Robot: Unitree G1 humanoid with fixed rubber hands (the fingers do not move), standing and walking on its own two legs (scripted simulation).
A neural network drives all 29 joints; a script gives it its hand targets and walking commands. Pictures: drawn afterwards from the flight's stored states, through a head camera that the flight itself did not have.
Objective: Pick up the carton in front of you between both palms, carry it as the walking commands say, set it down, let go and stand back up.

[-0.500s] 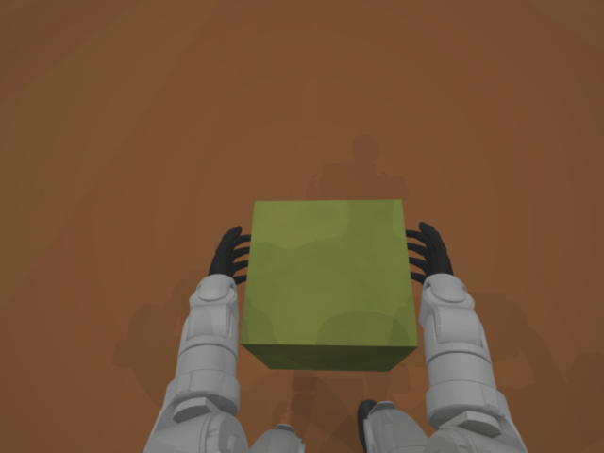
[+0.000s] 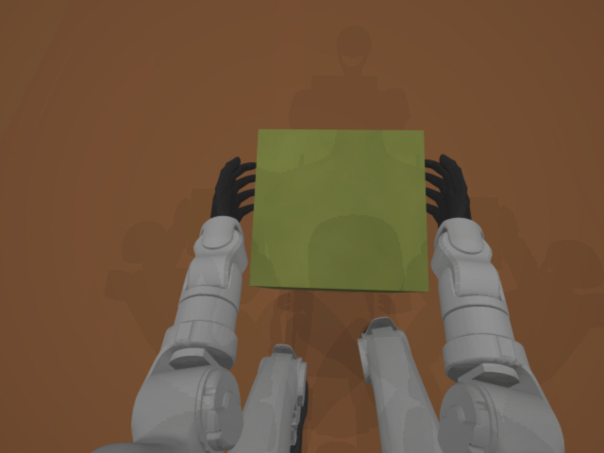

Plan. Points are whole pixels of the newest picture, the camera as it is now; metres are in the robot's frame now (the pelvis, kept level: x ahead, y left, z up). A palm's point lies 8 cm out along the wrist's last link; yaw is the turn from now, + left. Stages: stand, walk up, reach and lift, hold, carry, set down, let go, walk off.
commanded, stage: set down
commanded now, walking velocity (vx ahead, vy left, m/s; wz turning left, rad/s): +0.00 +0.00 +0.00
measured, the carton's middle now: (335, 225) +0.42 -0.04 -0.16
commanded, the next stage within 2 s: none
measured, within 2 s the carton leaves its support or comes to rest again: rests again in 1.80 s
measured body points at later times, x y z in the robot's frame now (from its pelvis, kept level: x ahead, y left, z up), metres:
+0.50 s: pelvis -0.03 -0.01 -0.12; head +0.27 -0.04 +0.22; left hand +0.48 +0.09 -0.24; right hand +0.42 -0.21 -0.25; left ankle +0.03 +0.12 -0.58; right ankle +0.12 -0.13 -0.58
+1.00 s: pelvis -0.05 +0.00 -0.21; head +0.31 +0.00 +0.07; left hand +0.50 +0.08 -0.38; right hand +0.44 -0.22 -0.37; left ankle +0.02 +0.11 -0.58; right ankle +0.12 -0.13 -0.58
